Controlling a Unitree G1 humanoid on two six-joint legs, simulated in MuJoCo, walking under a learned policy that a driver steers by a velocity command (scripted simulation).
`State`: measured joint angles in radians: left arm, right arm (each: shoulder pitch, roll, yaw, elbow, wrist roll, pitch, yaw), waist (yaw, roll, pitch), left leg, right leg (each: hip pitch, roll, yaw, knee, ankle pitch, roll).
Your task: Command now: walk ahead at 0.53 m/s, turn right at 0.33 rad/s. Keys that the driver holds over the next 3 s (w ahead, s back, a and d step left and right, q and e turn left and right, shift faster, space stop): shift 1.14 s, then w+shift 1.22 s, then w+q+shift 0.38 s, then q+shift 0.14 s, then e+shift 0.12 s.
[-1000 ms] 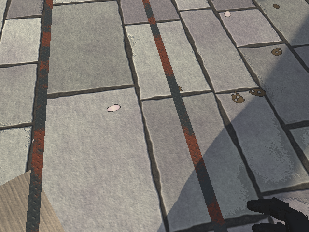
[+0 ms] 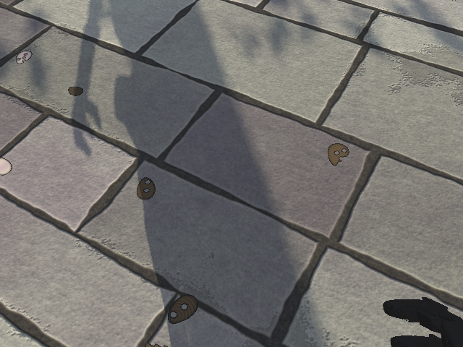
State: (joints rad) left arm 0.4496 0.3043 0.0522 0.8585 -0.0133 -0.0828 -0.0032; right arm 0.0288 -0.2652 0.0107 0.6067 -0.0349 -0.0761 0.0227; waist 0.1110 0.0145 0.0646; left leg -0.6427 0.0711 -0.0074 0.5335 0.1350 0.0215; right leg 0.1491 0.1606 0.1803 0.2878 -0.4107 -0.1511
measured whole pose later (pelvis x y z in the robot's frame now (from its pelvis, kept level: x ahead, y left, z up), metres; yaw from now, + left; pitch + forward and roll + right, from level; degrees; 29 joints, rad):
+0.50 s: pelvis +0.22 +0.02 +0.01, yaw -4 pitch +0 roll +2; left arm 0.11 0.23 0.02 0.76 0.02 0.02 0.02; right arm 0.19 -0.26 -0.02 0.85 -0.02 -0.05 0.01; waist -0.05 0.01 0.02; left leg -0.24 -0.01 0.07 0.50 -0.26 0.01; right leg -0.36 -0.02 0.07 0.54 -0.18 0.01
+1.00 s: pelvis +0.26 +0.01 +0.01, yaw -4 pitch -1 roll +0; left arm 0.09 0.22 0.05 0.95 0.00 0.02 0.03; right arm 0.19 -0.24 -0.02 0.98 -0.01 0.00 -0.03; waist -0.02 0.01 0.03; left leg -0.16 0.03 0.05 0.52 -0.34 -0.01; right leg -0.28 0.02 0.04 0.55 -0.25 -0.01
